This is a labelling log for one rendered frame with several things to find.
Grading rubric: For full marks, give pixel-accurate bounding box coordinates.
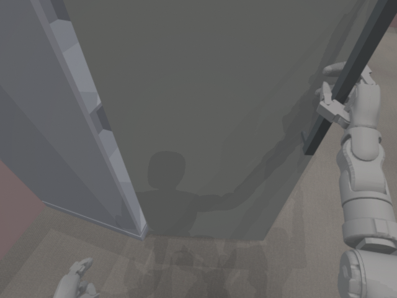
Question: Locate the robot right hand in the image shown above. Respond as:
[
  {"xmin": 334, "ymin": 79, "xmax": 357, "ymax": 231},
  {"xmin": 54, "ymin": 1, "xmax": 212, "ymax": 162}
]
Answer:
[{"xmin": 315, "ymin": 61, "xmax": 381, "ymax": 133}]

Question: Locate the right robot upper arm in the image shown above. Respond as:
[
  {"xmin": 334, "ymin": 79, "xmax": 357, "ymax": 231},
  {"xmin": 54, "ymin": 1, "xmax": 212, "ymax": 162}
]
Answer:
[{"xmin": 337, "ymin": 249, "xmax": 397, "ymax": 298}]

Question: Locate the right robot forearm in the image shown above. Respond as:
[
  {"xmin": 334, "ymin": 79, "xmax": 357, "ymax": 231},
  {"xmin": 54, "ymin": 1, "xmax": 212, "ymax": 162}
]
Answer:
[{"xmin": 336, "ymin": 127, "xmax": 397, "ymax": 256}]

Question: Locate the fridge door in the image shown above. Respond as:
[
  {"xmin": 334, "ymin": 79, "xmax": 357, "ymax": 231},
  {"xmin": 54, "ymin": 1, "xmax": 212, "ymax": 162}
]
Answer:
[{"xmin": 63, "ymin": 0, "xmax": 378, "ymax": 241}]

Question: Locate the robot left hand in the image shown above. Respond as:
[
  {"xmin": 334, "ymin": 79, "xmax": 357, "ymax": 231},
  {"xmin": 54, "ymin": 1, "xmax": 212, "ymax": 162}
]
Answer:
[{"xmin": 53, "ymin": 258, "xmax": 99, "ymax": 298}]

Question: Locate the handle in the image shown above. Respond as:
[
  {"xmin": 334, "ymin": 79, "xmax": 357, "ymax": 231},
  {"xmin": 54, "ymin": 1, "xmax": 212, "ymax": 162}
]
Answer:
[{"xmin": 301, "ymin": 0, "xmax": 397, "ymax": 155}]

